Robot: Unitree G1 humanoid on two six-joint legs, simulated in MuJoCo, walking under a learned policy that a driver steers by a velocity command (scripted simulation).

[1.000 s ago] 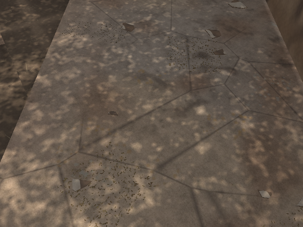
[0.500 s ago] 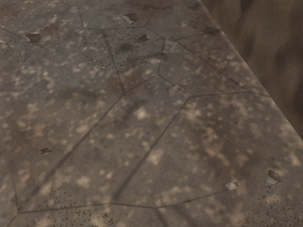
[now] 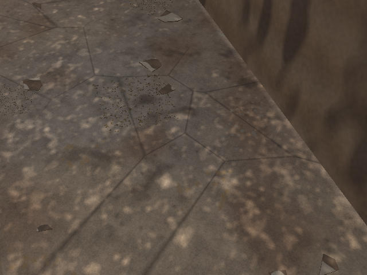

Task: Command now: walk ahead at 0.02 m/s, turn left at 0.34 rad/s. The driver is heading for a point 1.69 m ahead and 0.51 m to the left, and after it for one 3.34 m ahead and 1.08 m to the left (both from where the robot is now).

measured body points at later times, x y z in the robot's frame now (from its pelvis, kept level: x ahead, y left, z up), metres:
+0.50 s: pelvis -0.02 -0.04 +0.01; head +0.02 -0.05 +0.45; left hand +0.02 +0.26 -0.09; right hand +0.16 -0.28 -0.13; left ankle -0.08 +0.08 -0.67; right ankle +0.00 -0.12 -0.74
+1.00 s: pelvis -0.04 +0.00 +0.01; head -0.03 +0.03 +0.45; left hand -0.11 +0.28 -0.13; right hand +0.21 -0.18 -0.09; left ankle -0.08 +0.06 -0.74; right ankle +0.04 -0.13 -0.68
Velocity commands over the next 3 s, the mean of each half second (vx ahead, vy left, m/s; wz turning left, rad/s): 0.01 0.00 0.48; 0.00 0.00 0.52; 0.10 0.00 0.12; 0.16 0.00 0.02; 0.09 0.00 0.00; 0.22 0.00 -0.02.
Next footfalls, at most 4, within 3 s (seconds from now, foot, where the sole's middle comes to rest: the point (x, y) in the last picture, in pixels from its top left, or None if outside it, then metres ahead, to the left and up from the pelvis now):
0.26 right None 0.04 -0.12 -0.78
0.70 left None -0.04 0.08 -0.78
1.20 right None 0.06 -0.09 -0.78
1.54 left None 0.01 0.14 -0.78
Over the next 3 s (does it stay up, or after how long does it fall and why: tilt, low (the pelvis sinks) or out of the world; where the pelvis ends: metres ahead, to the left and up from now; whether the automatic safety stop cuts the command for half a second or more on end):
stays up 0.22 0.20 -0.01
